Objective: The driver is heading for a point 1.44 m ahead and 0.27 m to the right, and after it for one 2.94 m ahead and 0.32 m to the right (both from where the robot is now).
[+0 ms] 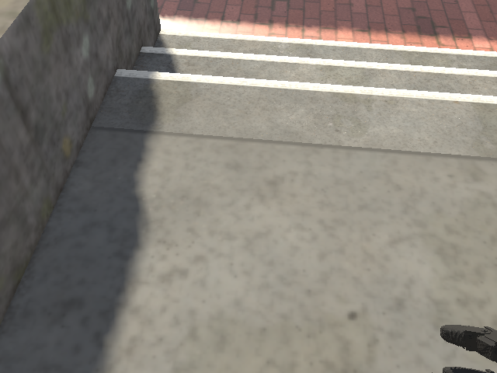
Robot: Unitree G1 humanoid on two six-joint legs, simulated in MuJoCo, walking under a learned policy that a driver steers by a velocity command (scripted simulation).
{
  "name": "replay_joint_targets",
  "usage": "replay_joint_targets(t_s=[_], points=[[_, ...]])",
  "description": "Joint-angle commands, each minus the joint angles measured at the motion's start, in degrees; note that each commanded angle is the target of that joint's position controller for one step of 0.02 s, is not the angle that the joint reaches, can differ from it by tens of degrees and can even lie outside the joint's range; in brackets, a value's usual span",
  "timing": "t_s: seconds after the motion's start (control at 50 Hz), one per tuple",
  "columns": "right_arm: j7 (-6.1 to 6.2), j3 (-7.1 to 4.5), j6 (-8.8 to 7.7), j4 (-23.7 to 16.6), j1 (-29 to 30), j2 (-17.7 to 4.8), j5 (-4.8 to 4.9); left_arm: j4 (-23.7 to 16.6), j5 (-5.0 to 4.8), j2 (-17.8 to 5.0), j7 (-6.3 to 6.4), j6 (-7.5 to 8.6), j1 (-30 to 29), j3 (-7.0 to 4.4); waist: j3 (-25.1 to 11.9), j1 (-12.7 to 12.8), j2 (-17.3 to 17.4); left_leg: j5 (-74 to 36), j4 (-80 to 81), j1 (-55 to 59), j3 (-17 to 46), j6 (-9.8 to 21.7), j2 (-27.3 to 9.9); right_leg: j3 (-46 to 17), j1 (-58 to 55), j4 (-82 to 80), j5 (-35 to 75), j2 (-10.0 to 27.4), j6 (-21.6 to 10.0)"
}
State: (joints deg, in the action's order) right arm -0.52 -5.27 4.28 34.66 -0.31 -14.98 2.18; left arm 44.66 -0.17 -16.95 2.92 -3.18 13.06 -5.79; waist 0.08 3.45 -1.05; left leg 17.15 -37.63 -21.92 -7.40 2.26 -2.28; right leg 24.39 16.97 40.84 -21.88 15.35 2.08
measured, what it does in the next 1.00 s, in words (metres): walks ahead, turning right: right foot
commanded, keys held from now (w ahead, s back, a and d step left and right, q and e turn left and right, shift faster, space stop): e+shift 0.18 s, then w+e+shift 0.44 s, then w+shift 0.04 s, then w+q+shift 0.34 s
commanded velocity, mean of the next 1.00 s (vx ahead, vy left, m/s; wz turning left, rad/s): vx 0.59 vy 0.00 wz -0.25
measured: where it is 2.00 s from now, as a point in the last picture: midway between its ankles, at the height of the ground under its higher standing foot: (362, 153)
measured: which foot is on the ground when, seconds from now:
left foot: down 0.00-0.72, up 0.74-1.00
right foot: down 0.00-0.00, up 0.02-0.68, down 0.70-1.00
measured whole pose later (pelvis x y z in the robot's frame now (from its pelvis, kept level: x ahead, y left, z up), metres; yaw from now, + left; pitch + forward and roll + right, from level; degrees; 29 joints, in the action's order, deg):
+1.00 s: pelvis +0.42 -0.22 +0.02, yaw -17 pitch -1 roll +0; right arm -3.2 -3.2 -0.5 50.8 -13.0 -13.8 0.3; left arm 54.9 1.5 -12.7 -0.9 6.3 22.7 -3.2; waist 1.5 0.9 2.2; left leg 0.0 -64.5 -43.7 0.7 4.8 -6.0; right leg 12.6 -5.0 15.4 -20.1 -4.3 -4.9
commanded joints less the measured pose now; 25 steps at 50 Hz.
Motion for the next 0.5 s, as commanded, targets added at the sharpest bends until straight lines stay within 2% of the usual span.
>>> replay_joint_targets(t_s=[0.02,0.04,0.06,0.08,0.1,0.12,0.14,0.16,0.18,0.2,0.22,0.24,0.26,0.3,0.34,0.4,0.42,0.44,0.46,0.5], points=[[0.76,-5.15,-1.42,-0.2,-10.0,-17.0,-1.09,-4.7,3.31,-0.9,-0.7,1.24,-0.4,0.6,-8.8,-4.3,21.9,-49.9,6.4,33.4,29.1,12.3,-16.0,-6.2,31.0,33.6,-20.6,-3.7,4.6],[-0.06,-4.13,-2.19,-0.9,-15.2,-15.9,-5.17,-7.5,0.54,-3.4,-1.07,3.23,-7.3,0.17,-19.2,-9.3,16.1,-47.4,13.4,31.4,38.2,22.3,-24.8,-21.2,35.4,40.4,-19.1,-9.0,5.6],[-0.25,-2.4,-2.67,0.8,-15.1,-11.4,-6.18,-7.8,-1.82,-5.5,-1.11,3.5,-12.3,-0.25,-16.9,-9.4,9.0,-45.9,14.2,28.9,29.5,20.8,-22.8,-25.1,35.0,41.4,-14.8,-8.2,4.7],[0.16,-0.73,-2.86,2.9,-11.4,-6.5,-4.53,-5.6,-1.45,-3.7,-0.62,2.87,-9.2,0.17,-13.6,-5.6,8.9,-41.5,12.8,24.4,22.0,16.7,-19.3,-26.7,33.5,36.7,-10.0,-7.4,3.4],[0.47,0.85,-2.76,3.3,-6.1,-1.6,-2.76,-2.4,-0.13,-3.4,0.17,1.9,-5.7,0.34,-10.5,-2.9,7.9,-36.6,12.4,19.3,16.8,13.1,-15.8,-28.2,29.7,32.2,-7.3,-6.9,3.1],[0.58,1.44,-2.9,3.7,-1.6,-0.1,-2.43,-0.4,0.6,-3.9,0.58,1.13,-2.3,-0.14,-8.7,-0.6,8.3,-34.4,13.3,12.7,12.0,11.0,-13.7,-28.8,23.7,28.8,-3.1,-8.5,2.9],[0.78,1.37,-3.33,4.3,-0.7,-0.6,-3.48,1.0,0.66,-3.9,0.59,0.71,-0.2,-0.31,-8.5,0.4,7.7,-31.8,14.6,9.5,9.1,9.8,-12.5,-28.4,18.9,26.6,0.5,-9.9,2.8],[1.13,1.2,-3.92,4.9,-0.4,-1.6,-4.36,1.4,0.22,-3.2,0.41,0.6,0.4,-0.23,-8.3,0.7,5.8,-28.7,15.8,7.7,8.2,9.1,-12.5,-28.6,15.8,24.4,3.1,-10.5,2.7],[1.71,0.69,-4.22,4.6,0.4,-3.5,-4.56,0.3,0.17,-2.9,0.31,0.75,-1.5,-0.04,-7.2,0.3,4.8,-26.0,16.7,7.8,7.7,8.6,-12.9,-27.8,15.9,21.5,4.8,-10.6,2.6],[2.26,-0.42,-4.37,5.8,-3.5,-6.2,-3.79,-0.3,-0.22,-2.6,-0.06,1.08,-2.6,0.16,-7.6,-1.7,5.3,-10.8,20.3,10.4,9.4,8.8,-14.3,-26.7,18.6,20.5,6.5,-10.2,2.2],[2.71,-1.34,-4.66,6.9,-7.8,-8.3,-2.81,-1.7,-0.94,-3.0,-0.4,1.45,-5.3,0.14,-5.8,-4.3,6.3,6.5,24.8,14.0,14.5,9.5,-16.8,-27.1,24.8,21.3,7.7,-9.8,1.4],[3.08,-1.52,-5.3,8.0,-10.5,-8.4,-2.36,-3.1,-1.6,-3.7,-0.5,1.86,-7.7,-0.23,-3.1,-5.4,7.0,18.1,28.2,17.2,20.3,9.7,-19.3,-29.9,32.2,21.8,9.2,-9.4,0.5],[3.34,-1.48,-6.13,9.2,-12.6,-7.4,-2.18,-3.8,-1.93,-4.3,-0.44,2.34,-8.7,-0.76,-0.4,-5.7,6.5,23.7,30.1,20.9,24.1,9.5,-21.3,-32.9,39.1,23.0,10.0,-9.6,-0.3],[3.44,-1.53,-7.86,10.9,-14.8,-5.8,-1.88,-3.6,-1.64,-3.5,-0.6,3.59,-7.8,-1.27,1.4,-5.1,5.1,22.7,31.1,27.3,23.2,7.9,-22.8,-36.4,48.0,25.1,11.5,-9.5,-1.3],[3.01,-1.51,-9.02,11.7,-14.2,-4.7,-1.74,-2.9,-1.37,-2.5,-1.13,4.35,-5.7,-1.48,0.8,-3.7,5.2,17.2,30.9,26.8,16.0,5.3,-20.7,-35.8,47.6,27.2,14.5,-9.1,-1.8],[2.31,-1.5,-9.8,12.7,-13.6,-4.1,-2.51,-2.6,-1.51,-1.0,-2.07,4.3,-5.1,-1.3,1.4,-2.8,5.3,10.6,30.4,21.5,6.2,3.6,-17.6,-32.3,43.9,28.9,20.0,-8.1,-1.8],[0.88,-0.86,-9.57,13.4,-16.8,-4.5,-4.9,-0.9,4.21,1.4,-4.88,2.16,-4.2,-0.52,3.4,-2.6,1.5,12.4,29.8,18.3,1.4,2.5,-16.3,-25.4,40.3,28.8,19.1,-10.1,-1.8],[0.25,-0.9,-9.73,14.0,-18.3,-4.2,-4.96,-1.5,3.9,2.3,-6.52,1.28,-6.0,-0.23,4.7,-3.6,3.6,12.5,30.0,15.3,-0.4,2.3,-15.7,-24.3,38.6,28.2,20.8,-9.3,-2.4],[0.08,-0.78,-9.93,14.2,-18.9,-4.4,-4.93,-2.2,2.77,2.1,-7.46,0.98,-7.5,-0.12,5.7,-3.7,5.7,13.0,30.4,15.0,-1.6,2.0,-16.0,-23.9,38.3,26.8,22.0,-8.8,-3.1],[0.34,-0.82,-10.42,14.7,-19.3,-5.5,-5.0,-3.0,2.05,0.9,-8.38,1.0,-9.6,-0.02,7.5,-3.4,7.1,12.8,31.6,16.8,-3.8,1.3,-17.3,-23.5,37.4,22.0,23.6,-7.5,-4.5]])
